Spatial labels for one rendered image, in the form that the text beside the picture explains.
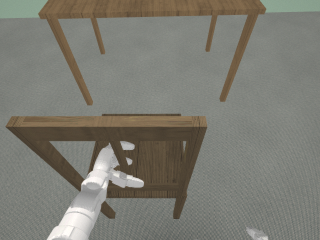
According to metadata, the left robot hand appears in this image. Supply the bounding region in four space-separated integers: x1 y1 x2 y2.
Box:
93 141 144 188

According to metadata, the robot left forearm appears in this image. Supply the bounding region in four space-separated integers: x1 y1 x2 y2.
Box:
47 170 109 240

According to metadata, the right robot hand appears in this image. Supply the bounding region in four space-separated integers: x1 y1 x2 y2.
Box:
246 226 268 240

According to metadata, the table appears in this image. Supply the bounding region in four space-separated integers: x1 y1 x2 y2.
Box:
38 0 266 106

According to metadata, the chair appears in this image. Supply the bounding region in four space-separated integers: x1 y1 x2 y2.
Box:
5 114 208 219

